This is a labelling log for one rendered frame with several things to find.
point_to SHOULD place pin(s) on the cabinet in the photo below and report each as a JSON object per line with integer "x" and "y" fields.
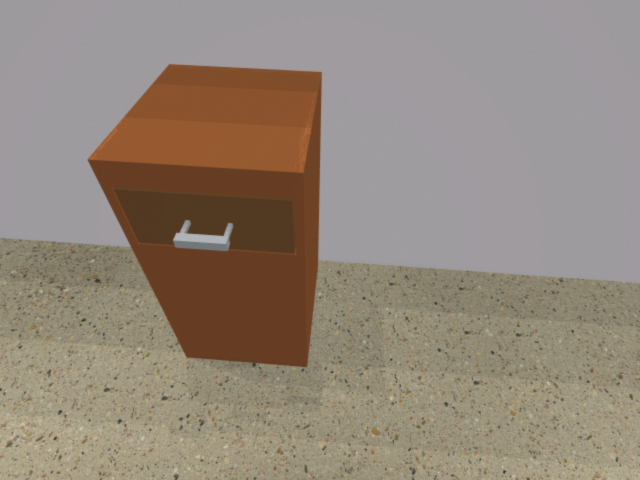
{"x": 230, "y": 131}

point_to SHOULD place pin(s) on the drawer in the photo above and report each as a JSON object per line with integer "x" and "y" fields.
{"x": 259, "y": 223}

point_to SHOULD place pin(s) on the handle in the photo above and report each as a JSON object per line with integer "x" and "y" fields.
{"x": 204, "y": 242}

